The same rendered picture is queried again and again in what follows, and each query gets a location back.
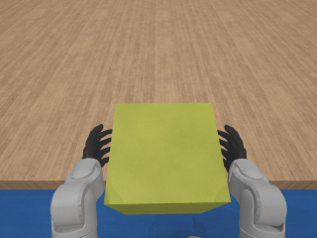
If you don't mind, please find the left robot forearm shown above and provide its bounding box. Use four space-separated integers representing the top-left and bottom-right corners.
50 158 105 238

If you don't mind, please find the carton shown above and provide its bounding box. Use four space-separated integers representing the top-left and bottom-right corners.
103 102 231 215

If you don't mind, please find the robot left hand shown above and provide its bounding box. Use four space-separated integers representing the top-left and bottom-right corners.
82 124 113 168

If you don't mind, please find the right robot forearm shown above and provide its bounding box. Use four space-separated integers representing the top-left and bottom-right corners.
228 159 287 238

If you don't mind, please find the robot right hand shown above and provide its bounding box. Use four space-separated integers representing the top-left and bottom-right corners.
217 124 247 173

